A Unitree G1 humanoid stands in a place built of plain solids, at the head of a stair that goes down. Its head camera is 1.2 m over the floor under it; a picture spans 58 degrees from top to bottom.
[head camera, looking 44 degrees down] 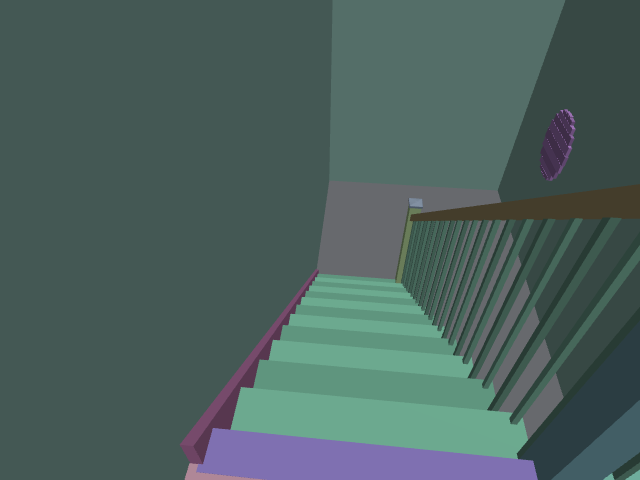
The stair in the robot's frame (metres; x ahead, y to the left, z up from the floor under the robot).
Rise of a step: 0.20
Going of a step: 0.23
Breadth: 0.94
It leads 6 degrees to the right of straight ahead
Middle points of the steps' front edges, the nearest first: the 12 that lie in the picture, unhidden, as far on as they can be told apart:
0.46 -0.13 0.00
0.67 -0.20 -0.20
0.90 -0.22 -0.40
1.12 -0.24 -0.60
1.35 -0.26 -0.80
1.57 -0.28 -1.00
1.79 -0.31 -1.20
2.02 -0.33 -1.40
2.24 -0.35 -1.60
2.47 -0.37 -1.79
2.69 -0.40 -1.99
2.91 -0.42 -2.19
